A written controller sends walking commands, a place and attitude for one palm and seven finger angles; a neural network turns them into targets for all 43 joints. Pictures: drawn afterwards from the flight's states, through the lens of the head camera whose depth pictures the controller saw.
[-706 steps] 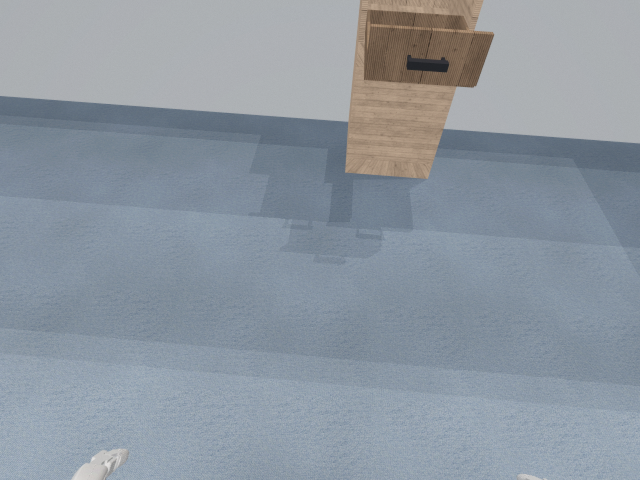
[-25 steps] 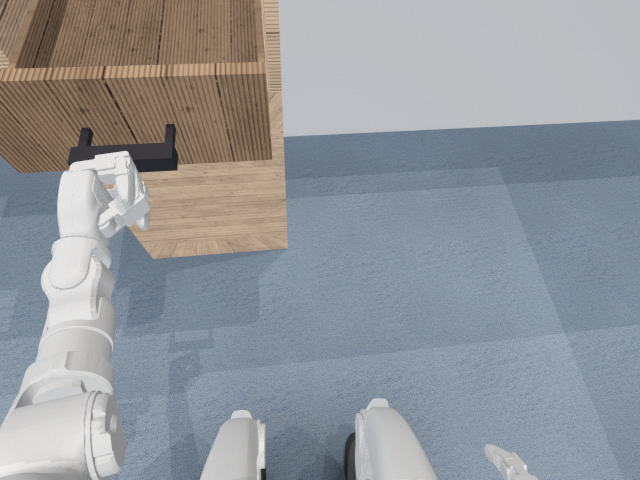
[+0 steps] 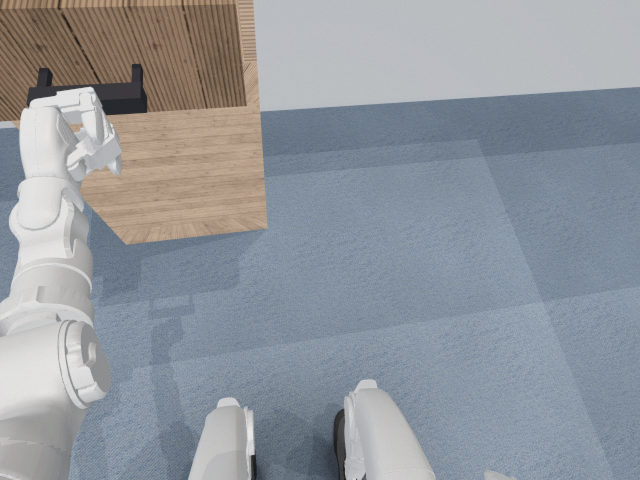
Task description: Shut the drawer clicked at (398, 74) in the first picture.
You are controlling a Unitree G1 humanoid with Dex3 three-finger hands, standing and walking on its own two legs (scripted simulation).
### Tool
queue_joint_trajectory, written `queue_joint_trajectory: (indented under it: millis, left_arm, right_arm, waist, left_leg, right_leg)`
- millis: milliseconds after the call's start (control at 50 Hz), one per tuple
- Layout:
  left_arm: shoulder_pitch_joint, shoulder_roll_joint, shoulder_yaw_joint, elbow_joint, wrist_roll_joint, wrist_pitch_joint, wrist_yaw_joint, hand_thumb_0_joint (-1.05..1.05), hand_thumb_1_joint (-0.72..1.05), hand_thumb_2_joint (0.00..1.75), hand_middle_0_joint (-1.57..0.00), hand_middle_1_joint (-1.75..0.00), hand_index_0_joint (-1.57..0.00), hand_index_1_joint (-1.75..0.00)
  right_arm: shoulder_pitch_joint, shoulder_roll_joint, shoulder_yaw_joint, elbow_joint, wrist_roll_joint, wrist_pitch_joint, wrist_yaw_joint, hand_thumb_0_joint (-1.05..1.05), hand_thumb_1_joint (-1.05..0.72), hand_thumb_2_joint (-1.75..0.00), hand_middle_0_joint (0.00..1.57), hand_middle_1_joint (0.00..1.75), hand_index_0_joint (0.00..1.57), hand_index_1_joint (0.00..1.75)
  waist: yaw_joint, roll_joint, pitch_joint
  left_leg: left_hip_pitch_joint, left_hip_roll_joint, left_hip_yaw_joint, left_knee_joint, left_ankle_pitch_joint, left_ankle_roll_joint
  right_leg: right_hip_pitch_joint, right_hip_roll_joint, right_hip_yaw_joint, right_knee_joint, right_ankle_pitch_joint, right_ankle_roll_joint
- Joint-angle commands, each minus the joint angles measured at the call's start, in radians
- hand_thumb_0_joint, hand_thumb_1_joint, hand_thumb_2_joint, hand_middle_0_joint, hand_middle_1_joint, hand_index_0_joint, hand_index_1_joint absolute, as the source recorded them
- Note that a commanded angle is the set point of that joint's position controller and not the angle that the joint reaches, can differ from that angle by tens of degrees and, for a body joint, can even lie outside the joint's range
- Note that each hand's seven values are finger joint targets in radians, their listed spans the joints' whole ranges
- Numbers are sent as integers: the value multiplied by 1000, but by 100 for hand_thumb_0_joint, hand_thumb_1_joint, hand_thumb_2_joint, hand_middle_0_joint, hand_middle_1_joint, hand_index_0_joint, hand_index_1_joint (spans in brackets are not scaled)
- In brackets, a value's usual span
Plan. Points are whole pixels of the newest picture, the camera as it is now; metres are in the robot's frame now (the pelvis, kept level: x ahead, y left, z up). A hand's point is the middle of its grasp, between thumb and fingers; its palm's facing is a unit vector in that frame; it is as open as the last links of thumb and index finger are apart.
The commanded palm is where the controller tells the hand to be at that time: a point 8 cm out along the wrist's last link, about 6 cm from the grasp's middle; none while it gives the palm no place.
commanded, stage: push the drawer shut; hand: left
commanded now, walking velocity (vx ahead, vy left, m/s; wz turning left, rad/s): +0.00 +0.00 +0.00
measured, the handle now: (91, 87) +0.58 +0.24 +0.05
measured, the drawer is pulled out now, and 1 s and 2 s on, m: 0.09 0.00 0.00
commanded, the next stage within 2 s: pull the fist back off the drawer in 1.16 s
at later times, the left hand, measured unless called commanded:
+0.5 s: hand (118, 90) +0.58 +0.21 +0.05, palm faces +0.10 -0.99 -0.04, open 3.3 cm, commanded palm +0.57 +0.24 +0.05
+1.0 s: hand (109, 76) +0.60 +0.23 +0.05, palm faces +0.09 -0.99 -0.05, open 3.1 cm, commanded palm +0.63 +0.23 +0.05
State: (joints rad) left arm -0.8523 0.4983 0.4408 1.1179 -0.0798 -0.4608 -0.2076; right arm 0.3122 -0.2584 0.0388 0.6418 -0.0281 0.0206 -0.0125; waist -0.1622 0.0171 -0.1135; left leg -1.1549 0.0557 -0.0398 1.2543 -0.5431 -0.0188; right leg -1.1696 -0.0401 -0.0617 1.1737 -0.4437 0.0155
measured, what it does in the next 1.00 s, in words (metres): stands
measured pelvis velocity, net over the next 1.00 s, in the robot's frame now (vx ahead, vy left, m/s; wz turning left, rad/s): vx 0.00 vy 0.00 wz -0.02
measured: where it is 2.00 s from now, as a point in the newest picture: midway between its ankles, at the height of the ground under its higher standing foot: outside the picture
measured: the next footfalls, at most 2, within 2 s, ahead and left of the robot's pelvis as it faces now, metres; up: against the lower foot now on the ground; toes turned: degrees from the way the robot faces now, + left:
none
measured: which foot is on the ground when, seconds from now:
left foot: down 0.00-1.00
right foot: down 0.00-1.00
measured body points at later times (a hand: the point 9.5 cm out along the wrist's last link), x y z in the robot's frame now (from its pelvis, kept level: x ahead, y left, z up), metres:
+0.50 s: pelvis +0.01 +0.00 -0.01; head +0.20 +0.03 +0.40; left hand +0.57 +0.27 +0.06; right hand -0.01 -0.26 -0.11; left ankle +0.02 +0.13 -0.63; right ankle +0.05 -0.14 -0.63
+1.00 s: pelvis +0.00 +0.00 -0.02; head +0.21 +0.04 +0.37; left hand +0.59 +0.28 +0.06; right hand -0.03 -0.25 -0.11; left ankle +0.02 +0.13 -0.63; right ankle +0.05 -0.14 -0.63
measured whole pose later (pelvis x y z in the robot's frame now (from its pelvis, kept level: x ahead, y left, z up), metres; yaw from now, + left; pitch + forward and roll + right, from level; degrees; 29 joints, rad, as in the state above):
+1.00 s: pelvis +0.00 +0.00 -0.02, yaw -1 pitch +33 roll -6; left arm -1.27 0.81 0.46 1.35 0.07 -0.33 -0.21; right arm 0.36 -0.25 0.11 0.62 -0.07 0.07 0.01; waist -0.30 0.03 -0.09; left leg -1.36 0.07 -0.10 1.33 -0.55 -0.02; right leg -1.33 -0.02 -0.11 1.19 -0.43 0.01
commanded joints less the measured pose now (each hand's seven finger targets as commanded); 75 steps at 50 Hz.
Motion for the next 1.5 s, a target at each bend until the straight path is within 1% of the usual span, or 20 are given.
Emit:
queue_joint_trajectory:
  millis: [0,200,280,360,420,480,540,600,660,700,760,820,880,920,1060,1100,1180,1320,1420,1480]
  left_arm:
    - [-545,284,15,-185,10,-63,14,0,90,90,-140,-160,-140,-160]
    - [-669,379,36,-117,50,-28,10,0,90,90,-140,-160,-140,-160]
    - [-680,444,82,-144,57,-19,3,0,90,90,-140,-160,-140,-160]
    - [-704,406,45,-109,58,5,-2,0,90,90,-140,-160,-140,-160]
    - [-698,465,88,-109,68,18,5,0,90,90,-140,-160,-140,-160]
    - [-734,440,62,-119,77,17,11,0,90,90,-140,-160,-140,-160]
    - [-763,471,69,-75,87,30,17,0,90,90,-140,-160,-140,-160]
    - [-775,499,82,-95,100,23,14,0,90,90,-140,-160,-140,-160]
    - [-814,482,66,-72,103,31,16,0,90,90,-140,-160,-140,-160]
    - [-820,518,82,-65,113,38,15,0,90,90,-140,-160,-140,-160]
    - [-907,520,66,-65,116,45,16,0,90,90,-140,-160,-140,-160]
    - [-932,540,65,-64,123,49,17,0,90,90,-140,-160,-140,-160]
    - [-992,506,23,-50,122,57,20,0,90,90,-140,-160,-140,-160]
    - [-1014,540,25,-40,129,61,21,0,90,90,-140,-160,-140,-160]
    - [-1061,554,-12,-15,135,84,13,0,90,90,-140,-160,-140,-160]
    - [-1085,595,-4,-33,138,86,9,0,90,90,-140,-160,-140,-160]
    - [-1101,587,-23,-40,133,97,5,0,90,90,-140,-160,-140,-160]
    - [-1095,625,-2,-23,133,119,2,0,90,90,-140,-160,-140,-160]
    - [-1088,624,18,-7,139,129,12,0,90,90,-140,-160,-140,-160]
    - [-1082,585,8,-20,146,128,18,0,90,90,-140,-160,-140,-160]
  right_arm:
    - [166,-188,-62,-52,-7,-8,-16,0,-90,-90,20,30,20,30]
    - [214,-201,-48,-46,-19,12,-12,0,-90,-90,20,30,20,30]
    - [242,-207,-49,-50,-26,23,-7,0,-90,-90,20,30,20,30]
    - [254,-201,-43,-44,-27,34,-1,0,-90,-90,20,30,20,30]
    - [267,-206,-44,-47,-29,44,2,0,-90,-90,20,30,20,30]
    - [278,-204,-42,-42,-32,49,6,0,-90,-90,20,30,20,30]
    - [285,-207,-35,-37,-34,54,7,0,-90,-90,20,30,20,30]
    - [299,-207,-36,-40,-38,58,9,0,-90,-90,20,30,20,30]
    - [307,-205,-31,-31,-43,61,12,0,-90,-90,20,30,20,30]
    - [313,-210,-30,-34,-42,65,13,0,-90,-90,20,30,20,30]
    - [322,-209,-27,-25,-43,67,10,0,-90,-90,20,30,20,30]
    - [321,-211,-23,-25,-43,64,11,0,-90,-90,20,30,20,30]
    - [323,-213,-16,-14,-44,58,9,0,-90,-90,20,30,20,30]
    - [323,-215,-9,-19,-43,54,6,0,-90,-90,20,30,20,30]
    - [320,-222,10,-17,-40,28,-8,0,-90,-90,20,30,20,30]
    - [319,-227,16,-19,-38,21,-14,0,-90,-90,20,30,20,30]
    - [317,-231,24,-13,-34,1,-20,0,-90,-90,20,30,20,30]
    - [325,-234,33,-13,-32,-20,-27,0,-90,-90,20,30,20,30]
    - [337,-237,30,-21,-37,-18,-19,0,-90,-90,20,30,20,30]
    - [347,-237,23,-23,-43,-14,-8,0,-90,-90,20,30,20,30]
  waist:
    - [-50,136,-496]
    - [-88,197,-547]
    - [-76,251,-643]
    - [-104,233,-587]
    - [-94,237,-606]
    - [-110,268,-609]
    - [-128,239,-546]
    - [-118,285,-611]
    - [-145,287,-589]
    - [-140,303,-600]
    - [-173,288,-583]
    - [-171,336,-604]
    - [-208,328,-566]
    - [-208,350,-564]
    - [-237,382,-568]
    - [-234,398,-598]
    - [-242,429,-579]
    - [-239,406,-557]
    - [-232,397,-537]
    - [-226,415,-551]
  left_leg:
    - [293,-36,-17,-157,263,42]
    - [281,-29,-26,-121,307,49]
    - [339,-23,-34,-106,414,43]
    - [317,-18,-35,-104,411,47]
    - [310,-16,-29,-102,419,48]
    - [347,-12,-40,-99,457,44]
    - [288,-10,-36,-95,413,49]
    - [338,-11,-42,-91,479,44]
    - [328,-8,-45,-75,487,47]
    - [329,-7,-47,-72,495,45]
    - [311,-6,-55,-66,466,50]
    - [316,-9,-54,-60,454,46]
    - [305,-5,-65,-58,407,51]
    - [275,-8,-60,-57,367,54]
    - [233,-6,-63,-56,282,62]
    - [225,-5,-59,-54,266,63]
    - [232,2,-65,-68,235,61]
    - [183,3,-64,-80,178,63]
    - [194,1,-79,-87,170,58]
    - [253,1,-102,-99,197,46]
  right_leg:
    - [244,61,20,-130,141,-28]
    - [208,65,20,-115,166,-27]
    - [229,66,15,-97,240,-31]
    - [216,72,13,-108,249,-28]
    - [238,73,14,-111,260,-28]
    - [194,74,6,-105,268,-29]
    - [194,76,9,-114,245,-26]
    - [204,78,6,-103,289,-32]
    - [173,78,3,-99,295,-31]
    - [173,78,2,-96,295,-31]
    - [153,80,2,-101,275,-28]
    - [140,81,1,-100,255,-31]
    - [88,84,-6,-104,211,-29]
    - [92,84,-1,-104,186,-30]
    - [64,84,0,-102,134,-28]
    - [79,84,4,-101,124,-26]
    - [50,85,-3,-103,103,-25]
    - [66,85,-6,-108,72,-24]
    - [30,87,-20,-99,64,-29]
    - [-10,85,-35,-87,75,-35]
